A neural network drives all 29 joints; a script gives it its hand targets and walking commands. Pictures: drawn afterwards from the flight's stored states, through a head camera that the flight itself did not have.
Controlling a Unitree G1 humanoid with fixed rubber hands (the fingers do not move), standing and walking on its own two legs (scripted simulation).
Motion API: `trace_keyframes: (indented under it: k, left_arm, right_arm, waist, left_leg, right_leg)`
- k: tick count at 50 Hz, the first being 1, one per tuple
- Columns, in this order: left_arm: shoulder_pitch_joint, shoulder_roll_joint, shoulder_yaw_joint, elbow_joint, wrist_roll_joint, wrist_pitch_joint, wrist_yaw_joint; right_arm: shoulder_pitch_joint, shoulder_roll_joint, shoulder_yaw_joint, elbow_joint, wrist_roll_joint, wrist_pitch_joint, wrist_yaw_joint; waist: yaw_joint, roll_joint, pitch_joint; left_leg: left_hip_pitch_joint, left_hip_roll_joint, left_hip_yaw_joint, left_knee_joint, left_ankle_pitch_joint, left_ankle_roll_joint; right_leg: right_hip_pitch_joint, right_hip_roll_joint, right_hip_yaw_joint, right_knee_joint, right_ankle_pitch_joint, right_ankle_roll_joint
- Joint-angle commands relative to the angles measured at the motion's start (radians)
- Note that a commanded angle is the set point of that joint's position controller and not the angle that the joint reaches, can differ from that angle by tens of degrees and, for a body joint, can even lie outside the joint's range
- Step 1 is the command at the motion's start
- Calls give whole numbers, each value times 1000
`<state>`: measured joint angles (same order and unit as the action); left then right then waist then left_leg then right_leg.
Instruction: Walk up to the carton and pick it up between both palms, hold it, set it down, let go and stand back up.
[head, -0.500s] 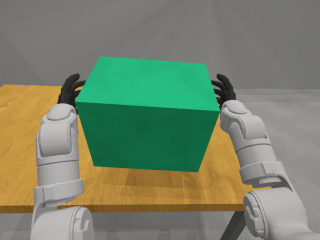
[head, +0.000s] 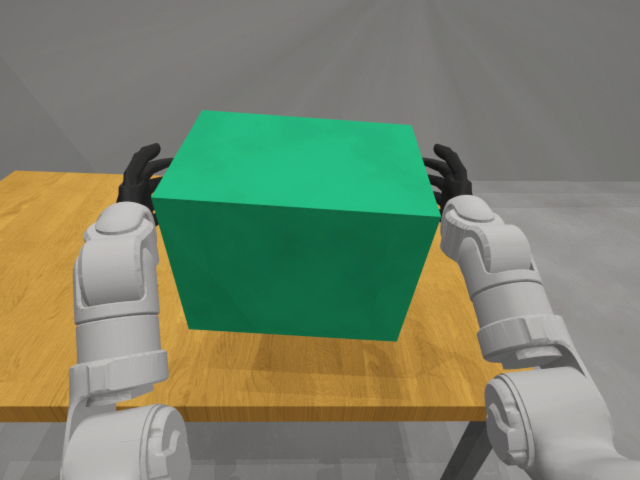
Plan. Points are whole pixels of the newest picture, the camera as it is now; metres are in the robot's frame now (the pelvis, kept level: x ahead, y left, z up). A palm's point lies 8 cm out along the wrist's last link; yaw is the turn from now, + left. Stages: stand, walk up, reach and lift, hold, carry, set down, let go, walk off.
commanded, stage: hold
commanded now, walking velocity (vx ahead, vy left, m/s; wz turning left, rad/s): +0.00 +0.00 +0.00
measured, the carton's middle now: (300, 226) +0.40 +0.00 +0.19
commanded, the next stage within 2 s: none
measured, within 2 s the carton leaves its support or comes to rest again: neither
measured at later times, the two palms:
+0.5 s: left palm (134, 208) +0.36 +0.18 +0.25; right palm (449, 199) +0.37 -0.18 +0.25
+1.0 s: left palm (139, 206) +0.36 +0.18 +0.25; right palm (455, 202) +0.37 -0.19 +0.25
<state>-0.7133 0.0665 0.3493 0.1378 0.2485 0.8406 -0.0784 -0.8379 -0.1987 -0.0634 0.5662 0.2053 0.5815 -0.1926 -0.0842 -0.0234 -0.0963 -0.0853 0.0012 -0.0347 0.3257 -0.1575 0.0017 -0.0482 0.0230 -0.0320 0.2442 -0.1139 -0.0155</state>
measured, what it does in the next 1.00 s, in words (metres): stands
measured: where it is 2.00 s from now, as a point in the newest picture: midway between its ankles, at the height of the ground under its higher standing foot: outside the picture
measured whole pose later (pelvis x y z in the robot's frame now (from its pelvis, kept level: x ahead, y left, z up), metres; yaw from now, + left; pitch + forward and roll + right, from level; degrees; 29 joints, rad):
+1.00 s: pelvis +0.00 +0.00 +0.00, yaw +0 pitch -4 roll -1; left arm -0.71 0.07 0.34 0.14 0.24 0.84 -0.07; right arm -0.84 -0.21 -0.05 0.56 0.22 0.59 -0.20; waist -0.09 -0.02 -0.11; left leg -0.09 0.00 -0.03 0.32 -0.16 0.00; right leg -0.05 0.03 -0.02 0.24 -0.12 -0.01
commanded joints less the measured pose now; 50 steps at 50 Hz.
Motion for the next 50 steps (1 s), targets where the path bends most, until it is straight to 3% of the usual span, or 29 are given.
trace_keyframes:
  k: [1,2,3,4,5,6,8,10,13,14,15,16,17,18,19,20,24,27,30,35,37,38,39,42,43,44,47,48,50]
  left_arm:
    - [-758,-443,-429,-93,-201,-70,-171]
    - [-752,-440,-409,-70,-192,-71,-170]
    - [-743,-445,-408,-64,-191,-72,-169]
    - [-738,-434,-395,-67,-185,-74,-170]
    - [-751,-434,-401,-68,-184,-76,-172]
    - [-746,-441,-405,-74,-187,-76,-172]
    - [-740,-447,-405,-42,-186,-72,-169]
    - [-739,-434,-371,-16,-169,-71,-178]
    - [-747,-434,-377,-32,-173,-77,-179]
    - [-763,-435,-385,-27,-179,-79,-178]
    - [-759,-438,-393,-50,-190,-83,-177]
    - [-769,-454,-418,-85,-207,-87,-173]
    - [-766,-458,-426,-70,-215,-85,-170]
    - [-766,-442,-403,-25,-197,-82,-172]
    - [-759,-450,-399,-32,-192,-80,-174]
    - [-778,-453,-417,-66,-205,-85,-174]
    - [-747,-462,-438,-70,-210,-79,-170]
    - [-720,-449,-424,-73,-204,-73,-176]
    - [-729,-442,-437,-139,-206,-71,-173]
    - [-707,-444,-421,-131,-197,-67,-169]
    - [-711,-454,-440,-165,-211,-67,-162]
    - [-731,-451,-446,-166,-215,-70,-158]
    - [-730,-456,-436,-140,-203,-65,-156]
    - [-726,-451,-433,-130,-196,-58,-157]
    - [-716,-447,-411,-104,-188,-54,-161]
    - [-721,-442,-403,-86,-182,-55,-164]
    - [-731,-456,-440,-144,-216,-67,-160]
    - [-744,-449,-440,-136,-216,-69,-157]
    - [-727,-440,-411,-79,-198,-62,-164]
  right_arm:
    - [-779,535,239,-333,164,-75,202]
    - [-800,546,243,-324,162,-78,205]
    - [-785,546,239,-319,157,-81,204]
    - [-784,558,253,-322,160,-81,202]
    - [-772,548,242,-300,160,-78,200]
    - [-794,556,256,-321,169,-84,200]
    - [-792,535,244,-300,174,-81,198]
    - [-806,544,243,-286,166,-81,198]
    - [-817,556,254,-298,172,-87,200]
    - [-811,548,243,-285,168,-84,200]
    - [-817,567,260,-319,176,-88,198]
    - [-807,555,260,-327,190,-88,195]
    - [-822,548,263,-347,193,-88,195]
    - [-799,531,231,-289,170,-76,193]
    - [-810,547,238,-303,168,-80,195]
    - [-784,544,229,-291,169,-79,196]
    - [-770,526,235,-302,181,-77,196]
    - [-772,527,254,-333,190,-71,190]
    - [-757,527,270,-362,207,-64,183]
    - [-767,534,287,-406,212,-61,187]
    - [-764,530,293,-428,215,-66,190]
    - [-750,527,278,-398,211,-60,192]
    - [-767,520,274,-384,203,-60,198]
    - [-748,520,269,-352,204,-56,205]
    - [-778,526,279,-365,198,-58,206]
    - [-773,524,267,-341,190,-56,205]
    - [-780,549,289,-407,206,-70,200]
    - [-775,536,279,-377,207,-64,198]
    - [-788,535,266,-368,189,-62,197]
  waist:
    - [-19,50,-350]
    - [1,38,-333]
    - [-5,31,-347]
    - [10,18,-355]
    - [-6,36,-344]
    - [10,47,-357]
    - [-7,58,-334]
    - [10,14,-320]
    - [18,21,-344]
    - [1,20,-340]
    - [8,11,-371]
    - [-6,44,-399]
    - [-6,40,-399]
    - [-18,38,-336]
    - [-4,37,-350]
    - [-21,52,-359]
    - [-28,77,-356]
    - [-22,49,-360]
    - [-26,63,-392]
    - [-1,31,-382]
    - [-6,40,-401]
    - [-14,53,-383]
    - [-2,57,-353]
    - [-5,65,-343]
    - [14,35,-337]
    - [11,30,-325]
    - [-6,20,-424]
    - [-13,39,-407]
    - [-8,8,-361]
  left_leg:
    - [-18,-39,27,-55,113,-23]
    - [-37,-38,29,-63,89,-11]
    - [-31,-36,29,-61,96,-9]
    - [-28,-40,32,-55,124,-5]
    - [-25,-40,29,-57,121,-12]
    - [-25,-43,30,-50,144,-12]
    - [-13,-39,26,-47,152,-21]
    - [-31,-40,29,-61,114,-4]
    - [-39,-38,31,-62,116,0]
    - [-33,-39,30,-63,109,-4]
    - [-15,-43,27,-46,151,-3]
    - [4,-43,24,-35,180,-17]
    - [7,-44,23,-34,175,-19]
    - [-6,-45,25,-49,118,-16]
    - [-23,-41,22,-55,103,-10]
    - [-24,-37,21,-56,109,-17]
    - [-7,-37,15,-40,157,-35]
    - [3,-42,17,-32,195,-32]
    - [28,-47,16,-15,261,-45]
    - [29,-41,18,-22,243,-29]
    - [31,-38,18,-19,257,-34]
    - [27,-38,16,-23,241,-37]
    - [20,-32,16,-33,221,-36]
    - [20,-32,17,-34,209,-35]
    - [6,-33,21,-42,185,-23]
    - [-6,-35,23,-51,147,-18]
    - [36,-41,22,-24,217,-20]
    - [36,-41,19,-23,215,-26]
    - [19,-42,24,-36,169,-12]
  right_leg:
    - [168,26,15,4,99,21]
    - [165,25,14,1,75,21]
    - [180,25,18,4,100,21]
    - [197,25,18,9,125,25]
    - [194,24,20,8,123,23]
    - [193,24,20,11,130,21]
    - [176,30,17,4,121,17]
    - [176,28,17,-2,101,24]
    - [190,30,19,6,105,21]
    - [184,30,19,4,100,23]
    - [197,29,19,9,141,28]
    - [195,31,21,14,159,23]
    - [182,33,19,8,146,23]
    - [151,26,23,-6,100,24]
    - [164,26,21,-1,93,25]
    - [171,28,22,5,102,21]
    - [174,27,24,11,141,17]
    - [190,31,22,10,184,24]
    - [215,34,19,22,243,26]
    - [195,41,14,13,207,24]
    - [196,43,14,17,203,21]
    - [175,42,16,13,181,18]
    - [156,44,13,9,142,13]
    - [164,36,20,7,155,12]
    - [166,35,21,2,141,15]
    - [164,31,24,-1,120,17]
    - [197,35,25,16,215,28]
    - [178,35,25,14,203,25]
    - [161,33,24,1,170,28]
